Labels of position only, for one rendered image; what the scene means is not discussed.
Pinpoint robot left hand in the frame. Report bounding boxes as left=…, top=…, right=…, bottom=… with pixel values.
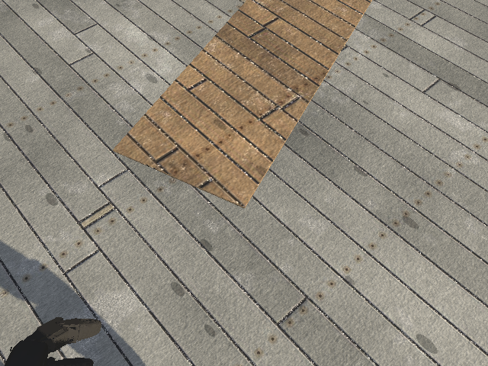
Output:
left=5, top=317, right=101, bottom=366

